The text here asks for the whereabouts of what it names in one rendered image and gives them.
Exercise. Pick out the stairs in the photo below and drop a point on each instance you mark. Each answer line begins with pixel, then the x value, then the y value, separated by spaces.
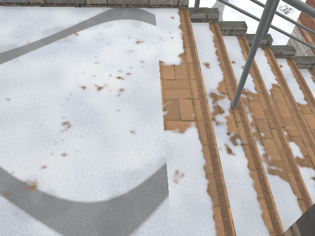
pixel 266 143

